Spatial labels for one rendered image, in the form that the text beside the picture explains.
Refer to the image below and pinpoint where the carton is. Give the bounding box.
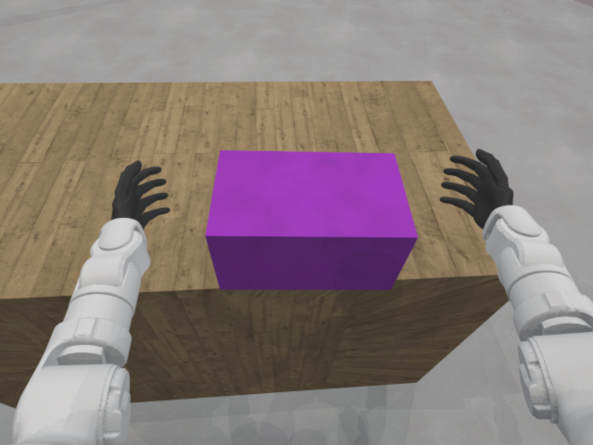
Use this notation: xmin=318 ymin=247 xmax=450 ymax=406
xmin=206 ymin=150 xmax=418 ymax=290

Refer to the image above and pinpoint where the left robot hand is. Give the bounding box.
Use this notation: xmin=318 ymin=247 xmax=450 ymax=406
xmin=111 ymin=160 xmax=170 ymax=230

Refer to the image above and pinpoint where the right robot hand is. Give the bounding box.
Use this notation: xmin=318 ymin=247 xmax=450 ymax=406
xmin=440 ymin=149 xmax=513 ymax=230

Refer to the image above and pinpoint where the robot left upper arm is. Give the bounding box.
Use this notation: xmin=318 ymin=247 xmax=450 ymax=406
xmin=10 ymin=363 xmax=131 ymax=445

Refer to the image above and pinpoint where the left robot forearm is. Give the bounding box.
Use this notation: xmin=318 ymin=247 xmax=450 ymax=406
xmin=12 ymin=218 xmax=150 ymax=444

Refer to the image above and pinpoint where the robot right upper arm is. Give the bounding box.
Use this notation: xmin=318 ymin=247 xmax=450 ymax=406
xmin=518 ymin=332 xmax=593 ymax=445

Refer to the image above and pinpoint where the right robot forearm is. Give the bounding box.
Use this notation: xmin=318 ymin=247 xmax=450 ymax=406
xmin=482 ymin=205 xmax=593 ymax=341

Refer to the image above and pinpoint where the pedestal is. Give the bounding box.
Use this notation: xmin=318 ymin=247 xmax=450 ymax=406
xmin=0 ymin=81 xmax=509 ymax=409

